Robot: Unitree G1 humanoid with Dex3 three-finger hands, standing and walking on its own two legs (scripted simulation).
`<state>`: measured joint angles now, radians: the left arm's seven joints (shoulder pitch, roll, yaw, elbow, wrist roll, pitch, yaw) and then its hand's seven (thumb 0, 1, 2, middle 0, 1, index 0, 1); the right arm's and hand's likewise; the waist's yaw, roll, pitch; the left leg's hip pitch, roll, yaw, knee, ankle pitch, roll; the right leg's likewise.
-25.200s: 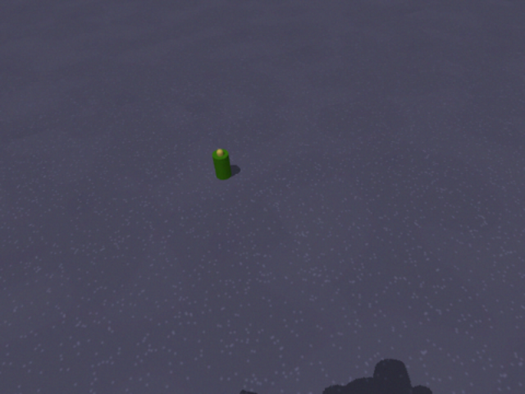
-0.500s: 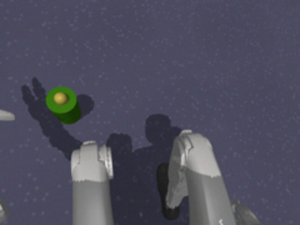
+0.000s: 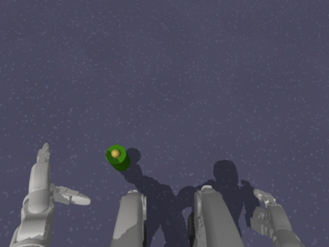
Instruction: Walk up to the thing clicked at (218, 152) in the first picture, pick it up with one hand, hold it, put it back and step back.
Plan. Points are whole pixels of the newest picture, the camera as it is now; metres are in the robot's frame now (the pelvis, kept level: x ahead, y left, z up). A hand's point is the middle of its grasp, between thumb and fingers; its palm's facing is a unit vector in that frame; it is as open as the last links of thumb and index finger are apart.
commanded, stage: home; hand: left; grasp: from the side
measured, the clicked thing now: (118, 157) +0.45 +0.22 -0.47
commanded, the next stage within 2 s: none
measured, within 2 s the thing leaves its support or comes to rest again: neither
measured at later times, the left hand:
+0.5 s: hand (61, 199) +0.24 +0.19 +0.08, palm faces +0.13 -0.94 -0.31, open 17.4 cm
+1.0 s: hand (59, 210) +0.22 +0.19 +0.10, palm faces +0.14 -0.95 -0.28, open 17.4 cm
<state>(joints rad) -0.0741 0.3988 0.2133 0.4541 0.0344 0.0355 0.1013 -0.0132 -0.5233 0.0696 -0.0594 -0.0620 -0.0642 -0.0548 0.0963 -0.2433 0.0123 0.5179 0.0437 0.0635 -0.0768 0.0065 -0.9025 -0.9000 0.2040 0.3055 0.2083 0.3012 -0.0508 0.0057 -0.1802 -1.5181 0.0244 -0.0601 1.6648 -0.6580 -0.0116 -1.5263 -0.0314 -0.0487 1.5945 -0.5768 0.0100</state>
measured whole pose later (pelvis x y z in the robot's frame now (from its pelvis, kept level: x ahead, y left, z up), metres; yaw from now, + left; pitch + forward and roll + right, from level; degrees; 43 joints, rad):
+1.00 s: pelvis +0.06 +0.00 +0.16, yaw +2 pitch +8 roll -2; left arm 0.46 0.21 -0.02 0.00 -0.02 0.27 0.15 -0.01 -0.53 0.06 -0.05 -0.06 -0.06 -0.05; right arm 0.27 -0.20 0.04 0.51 0.01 -0.11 -0.17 0.01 -0.90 -0.90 0.20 0.31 0.21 0.30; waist -0.02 0.03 -0.11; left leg -0.60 0.04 -0.04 0.96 -0.50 -0.01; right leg -0.61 -0.02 -0.06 0.90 -0.43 0.01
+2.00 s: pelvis +0.05 -0.01 +0.16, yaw +2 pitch +8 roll -2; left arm 0.46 0.20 -0.01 0.01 -0.01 0.26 0.14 -0.01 -0.52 0.07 -0.05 -0.06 -0.06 -0.06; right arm 0.27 -0.20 0.03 0.52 0.01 -0.13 -0.18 0.01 -0.90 -0.90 0.20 0.30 0.21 0.30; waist -0.01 0.03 -0.10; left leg -0.60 0.04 -0.04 0.95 -0.49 -0.02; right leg -0.61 -0.01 -0.05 0.90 -0.43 0.00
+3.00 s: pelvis +0.05 +0.00 +0.19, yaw +1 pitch -1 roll +0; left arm 0.22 0.32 0.02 0.88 0.04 0.00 0.02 0.01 0.88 0.90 -0.20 -0.30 -0.20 -0.30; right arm 0.21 -0.31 -0.04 0.93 -0.05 -0.01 -0.01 0.01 -0.91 -0.90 0.20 0.30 0.21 0.30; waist 0.01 0.00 0.03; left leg -0.29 0.01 0.00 0.66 -0.36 0.00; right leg -0.32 -0.04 -0.03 0.66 -0.32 0.02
